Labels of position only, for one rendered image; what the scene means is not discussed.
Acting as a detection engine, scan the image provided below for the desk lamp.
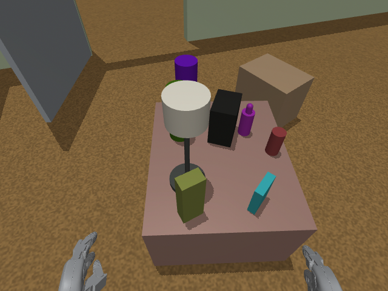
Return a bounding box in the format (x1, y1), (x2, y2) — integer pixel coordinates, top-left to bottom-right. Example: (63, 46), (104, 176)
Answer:
(161, 81), (211, 192)

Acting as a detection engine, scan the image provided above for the left robot hand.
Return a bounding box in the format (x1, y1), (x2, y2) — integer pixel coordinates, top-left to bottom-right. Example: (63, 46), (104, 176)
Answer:
(58, 232), (107, 291)

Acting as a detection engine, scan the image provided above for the right robot hand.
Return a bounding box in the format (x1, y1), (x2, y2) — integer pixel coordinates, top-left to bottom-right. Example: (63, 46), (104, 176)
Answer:
(302, 245), (343, 291)

